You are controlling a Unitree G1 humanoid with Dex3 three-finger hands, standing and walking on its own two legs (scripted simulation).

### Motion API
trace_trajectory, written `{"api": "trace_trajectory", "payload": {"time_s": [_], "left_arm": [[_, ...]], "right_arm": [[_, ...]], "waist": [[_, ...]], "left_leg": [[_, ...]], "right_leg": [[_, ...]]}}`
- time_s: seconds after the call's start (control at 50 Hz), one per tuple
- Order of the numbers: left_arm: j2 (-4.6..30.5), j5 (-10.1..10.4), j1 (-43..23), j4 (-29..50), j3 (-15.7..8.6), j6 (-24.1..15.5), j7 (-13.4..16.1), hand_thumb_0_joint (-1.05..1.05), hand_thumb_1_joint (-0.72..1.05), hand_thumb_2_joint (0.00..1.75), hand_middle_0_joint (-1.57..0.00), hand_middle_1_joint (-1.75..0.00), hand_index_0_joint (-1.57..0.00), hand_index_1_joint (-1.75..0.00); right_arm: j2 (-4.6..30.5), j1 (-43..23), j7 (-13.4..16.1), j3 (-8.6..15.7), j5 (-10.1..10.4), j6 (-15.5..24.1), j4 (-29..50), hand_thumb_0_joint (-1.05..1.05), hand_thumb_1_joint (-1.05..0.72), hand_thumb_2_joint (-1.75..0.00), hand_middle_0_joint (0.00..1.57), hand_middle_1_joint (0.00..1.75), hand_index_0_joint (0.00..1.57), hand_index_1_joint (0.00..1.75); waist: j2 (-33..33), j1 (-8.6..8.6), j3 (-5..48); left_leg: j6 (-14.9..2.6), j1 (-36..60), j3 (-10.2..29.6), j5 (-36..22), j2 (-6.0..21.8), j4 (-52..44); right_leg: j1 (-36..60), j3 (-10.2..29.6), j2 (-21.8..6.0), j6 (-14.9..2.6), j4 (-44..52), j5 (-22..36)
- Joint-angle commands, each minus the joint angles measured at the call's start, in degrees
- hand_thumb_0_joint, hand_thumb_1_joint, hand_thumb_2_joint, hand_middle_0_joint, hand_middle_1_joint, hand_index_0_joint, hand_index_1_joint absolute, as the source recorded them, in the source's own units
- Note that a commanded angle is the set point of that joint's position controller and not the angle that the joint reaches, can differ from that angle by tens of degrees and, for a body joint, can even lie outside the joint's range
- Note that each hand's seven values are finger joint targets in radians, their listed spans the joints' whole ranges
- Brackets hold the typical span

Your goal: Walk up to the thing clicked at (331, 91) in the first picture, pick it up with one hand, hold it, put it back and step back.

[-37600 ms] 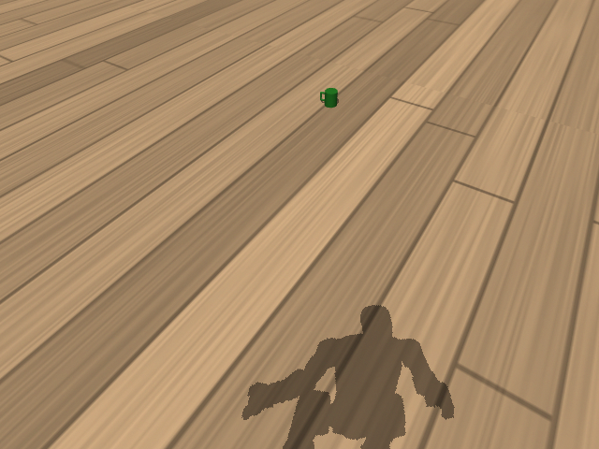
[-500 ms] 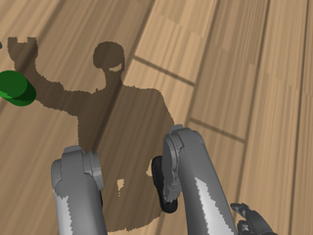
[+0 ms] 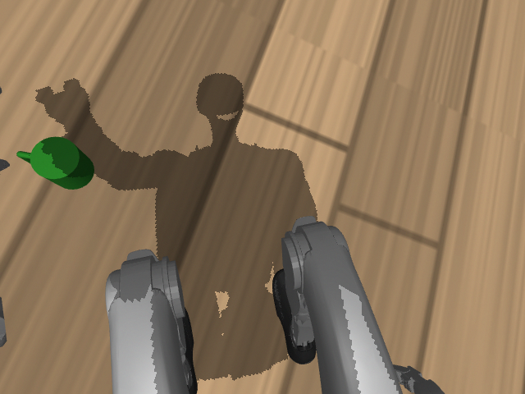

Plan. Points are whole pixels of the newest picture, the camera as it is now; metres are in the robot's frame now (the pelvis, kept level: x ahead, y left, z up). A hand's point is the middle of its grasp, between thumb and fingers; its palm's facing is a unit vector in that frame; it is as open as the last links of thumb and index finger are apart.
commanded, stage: home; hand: left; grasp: from above
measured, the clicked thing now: (55, 163) +0.51 +0.33 -0.32
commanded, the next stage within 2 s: none
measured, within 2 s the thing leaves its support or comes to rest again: neither
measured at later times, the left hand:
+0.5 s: hand out of the picture +0.30 +0.25 +0.09, palm faces -0.06 -0.86 -0.51, open 7.5 cm
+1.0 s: hand out of the picture +0.22 +0.19 +0.28, palm faces +0.20 -0.96 -0.21, open 7.4 cm
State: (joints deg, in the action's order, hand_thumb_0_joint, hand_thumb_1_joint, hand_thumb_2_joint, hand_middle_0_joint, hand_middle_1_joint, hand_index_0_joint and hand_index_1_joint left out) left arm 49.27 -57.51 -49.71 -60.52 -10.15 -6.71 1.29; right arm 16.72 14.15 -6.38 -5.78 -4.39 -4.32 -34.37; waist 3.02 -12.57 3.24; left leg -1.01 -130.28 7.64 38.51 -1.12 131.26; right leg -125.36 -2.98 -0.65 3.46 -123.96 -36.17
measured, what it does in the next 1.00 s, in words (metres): rises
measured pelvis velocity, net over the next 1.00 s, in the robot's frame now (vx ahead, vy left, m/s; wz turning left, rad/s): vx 0.07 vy -0.01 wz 0.14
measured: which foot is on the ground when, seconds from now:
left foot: down 0.00-1.00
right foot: down 0.00-1.00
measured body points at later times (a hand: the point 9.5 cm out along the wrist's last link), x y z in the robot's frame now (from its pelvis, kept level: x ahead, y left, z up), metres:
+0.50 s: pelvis +0.02 -0.01 +0.19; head +0.15 +0.04 +0.62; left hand +0.30 +0.30 +0.12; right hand +0.25 -0.23 +0.10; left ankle +0.07 +0.11 -0.33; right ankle +0.11 -0.14 -0.33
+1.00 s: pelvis +0.07 -0.01 +0.33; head +0.09 +0.00 +0.78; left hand +0.21 +0.24 +0.30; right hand +0.24 -0.24 +0.26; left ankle +0.07 +0.11 -0.33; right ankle +0.11 -0.14 -0.33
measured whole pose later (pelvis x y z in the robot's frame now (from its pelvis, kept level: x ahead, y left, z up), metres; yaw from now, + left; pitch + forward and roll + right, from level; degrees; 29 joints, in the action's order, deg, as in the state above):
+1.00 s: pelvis +0.07 -0.01 +0.33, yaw +8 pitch +12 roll -3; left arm 12.8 4.4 24.8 3.6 -2.9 25.4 3.1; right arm 12.5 18.5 10.5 -2.5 2.0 9.9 -30.4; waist 3.2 -3.9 10.3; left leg 1.3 -45.7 4.3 28.2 2.2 61.6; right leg -43.5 -3.1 -0.2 0.9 -57.1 -25.8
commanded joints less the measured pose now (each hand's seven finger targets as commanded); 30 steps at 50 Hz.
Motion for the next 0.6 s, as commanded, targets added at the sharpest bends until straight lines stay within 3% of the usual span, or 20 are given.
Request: {"api": "trace_trajectory", "payload": {"time_s": [0.0, 0.04, 0.08, 0.14, 0.18, 0.2, 0.3, 0.38, 0.42, 0.44, 0.46, 0.5, 0.52, 0.54, 0.58], "left_arm": [[13.98, 13.66, -2.44, 26.60, -4.70, 1.38, -3.47, 0.00, 0.58, 0.79, -0.18, -0.31, -0.18, -0.31], [10.47, 18.00, 1.79, 32.40, -4.76, 2.15, -4.29, 0.00, 0.58, 0.80, -0.19, -0.31, -0.18, -0.32], [7.93, 21.72, 4.66, 35.70, -5.05, 3.45, -4.28, 0.00, 0.71, 0.85, -0.20, -0.32, -0.19, -0.33], [0.35, 26.43, 11.17, 37.21, -2.07, 5.17, -3.43, 0.00, 0.83, 0.86, -0.19, -0.29, -0.19, -0.29], [-1.24, 29.05, 13.55, 40.27, -1.59, 6.23, -2.78, 0.00, 0.84, 0.87, -0.19, -0.29, -0.19, -0.29], [-3.68, 30.21, 16.42, 39.45, 0.01, 7.06, -2.76, 0.00, 0.85, 0.88, -0.20, -0.29, -0.20, -0.29], [-8.00, 37.00, 20.80, 46.69, 0.87, 10.84, -0.60, 0.00, 0.89, 0.90, -0.20, -0.30, -0.20, -0.30], [-12.85, 42.47, 30.38, 47.18, 1.56, 14.22, 1.03, 0.00, 0.90, 0.91, -0.20, -0.30, -0.20, -0.30], [-14.04, 44.94, 33.53, 49.00, 1.57, 15.90, 1.67, 0.00, 0.90, 0.90, -0.20, -0.30, -0.20, -0.30], [-13.51, 46.52, 35.27, 50.41, 0.30, 16.83, 2.10, 0.00, 0.90, 0.90, -0.20, -0.30, -0.20, -0.30], [-14.53, 48.04, 35.63, 51.77, 0.66, 17.60, 2.33, 0.00, 0.90, 0.90, -0.20, -0.30, -0.20, -0.30], [-16.95, 50.07, 38.23, 53.72, 1.19, 19.02, 2.65, 0.00, 0.90, 0.90, -0.20, -0.30, -0.20, -0.30], [-16.51, 51.04, 40.36, 53.51, -0.26, 19.92, 3.06, 0.00, 0.90, 0.90, -0.20, -0.30, -0.20, -0.30], [-18.58, 51.82, 42.23, 54.07, 1.06, 20.55, 3.13, 0.00, 0.90, 0.90, -0.20, -0.30, -0.20, -0.30], [-20.11, 53.72, 44.97, 56.83, 1.23, 22.13, 3.49, 0.00, 0.90, 0.90, -0.20, -0.30, -0.20, -0.30]], "right_arm": [[15.45, 9.01, 2.63, 8.37, 1.99, 0.06, 3.16, 0.00, -0.90, -0.90, 0.20, 0.30, 0.20, 0.30], [14.01, 7.81, 3.17, 8.98, 2.76, 0.06, 3.57, 0.00, -0.90, -0.90, 0.20, 0.30, 0.20, 0.30], [13.03, 6.04, 3.63, 9.78, 3.48, 0.13, 3.69, 0.00, -0.90, -0.90, 0.20, 0.30, 0.20, 0.30], [11.44, 3.94, 4.34, 9.99, 4.14, 1.03, 3.77, 0.00, -0.90, -0.90, 0.20, 0.30, 0.20, 0.30], [10.99, 2.67, 4.77, 10.11, 4.46, 1.99, 4.08, 0.00, -0.90, -0.90, 0.20, 0.30, 0.20, 0.30], [10.56, 1.88, 4.99, 10.19, 4.66, 2.54, 4.05, 0.00, -0.90, -0.90, 0.20, 0.30, 0.20, 0.30], [9.09, -1.14, 6.46, 10.13, 5.63, 5.43, 6.35, 0.00, -0.90, -0.90, 0.20, 0.30, 0.20, 0.30], [7.50, -3.79, 7.77, 9.31, 6.15, 7.63, 7.04, 0.00, -0.90, -0.90, 0.20, 0.30, 0.20, 0.30], [6.65, -4.63, 8.32, 8.79, 6.38, 8.32, 7.70, 0.00, -0.90, -0.90, 0.20, 0.30, 0.20, 0.30], [6.29, -5.04, 8.62, 8.57, 6.57, 8.67, 8.53, 0.00, -0.90, -0.90, 0.20, 0.30, 0.20, 0.30], [5.97, -5.23, 8.94, 8.36, 6.60, 9.08, 8.55, 0.00, -0.90, -0.90, 0.20, 0.30, 0.20, 0.30], [5.74, -5.67, 9.61, 8.02, 6.74, 9.86, 8.94, 0.00, -0.90, -0.90, 0.20, 0.30, 0.20, 0.30], [5.59, -5.46, 10.04, 7.83, 6.81, 10.15, 9.09, 0.00, -0.90, -0.90, 0.20, 0.30, 0.20, 0.30], [5.28, -5.32, 10.42, 7.64, 6.89, 10.49, 9.20, 0.00, -0.90, -0.90, 0.20, 0.30, 0.20, 0.30], [4.59, -4.73, 11.17, 7.11, 6.96, 11.12, 9.85, 0.00, -0.90, -0.90, 0.20, 0.30, 0.20, 0.30]], "waist": [[16.06, 4.19, 50.05], [14.36, 4.82, 50.12], [14.21, 5.52, 48.17], [11.00, 5.09, 41.90], [10.79, 5.39, 39.56], [10.74, 5.38, 38.31], [9.37, 6.01, 37.88], [6.51, 5.81, 33.08], [5.22, 5.97, 31.19], [4.72, 6.89, 32.30], [4.79, 6.36, 31.53], [5.27, 6.64, 30.83], [4.93, 7.41, 30.26], [5.04, 6.88, 29.24], [4.72, 7.30, 28.54]], "left_leg": [[-0.33, 41.42, -3.30, -14.71, -0.17, -22.73], [-0.47, 43.54, -2.07, -14.43, 0.16, -25.59], [-0.32, 47.75, -0.37, -13.42, 0.90, -28.87], [-0.47, 48.38, 0.32, -7.43, 1.50, -34.34], [-0.45, 49.77, 0.03, -5.93, 1.51, -37.28], [-0.32, 51.54, 0.17, -6.36, 1.74, -39.09], [-0.20, 58.24, -1.24, -4.79, 1.91, -45.10], [-0.34, 60.67, -2.18, -5.59, 1.40, -49.48], [-0.57, 61.64, -2.86, -6.05, 1.15, -51.59], [-0.61, 63.71, -3.10, -6.23, 1.12, -52.77], [-0.68, 64.41, -3.14, -6.30, 1.08, -54.03], [-0.33, 68.23, -2.33, -7.33, 1.20, -57.19], [-0.23, 70.24, -2.22, -7.83, 1.34, -58.35], [0.00, 71.86, -1.80, -8.81, 1.51, -59.91], [0.07, 74.87, -1.68, -9.38, 1.47, -62.75]], "right_leg": [[27.21, -3.31, 1.36, -6.10, 16.43, 12.99], [28.46, -2.87, 1.38, -5.71, 17.79, 13.28], [27.52, -2.74, 1.33, -5.55, 19.97, 11.72], [30.18, -2.72, 1.21, -5.09, 24.08, 8.72], [32.87, -2.32, 0.99, -5.10, 27.06, 7.86], [33.80, -2.12, 0.84, -4.96, 28.09, 8.17], [42.14, -1.38, 0.73, -4.70, 35.86, 7.16], [49.16, -0.29, 0.82, -4.69, 42.16, 7.13], [53.39, 0.67, 0.78, -4.62, 45.64, 7.26], [56.40, 1.16, 0.89, -4.66, 47.51, 7.26], [58.27, 1.46, 0.83, -4.52, 48.88, 7.51], [60.24, 1.43, 0.73, -4.51, 50.62, 8.47], [61.65, 1.53, 0.84, -4.50, 51.87, 8.88], [62.41, 1.38, 0.85, -4.51, 52.80, 9.74], [66.28, 1.47, 0.98, -4.50, 56.09, 10.55]]}}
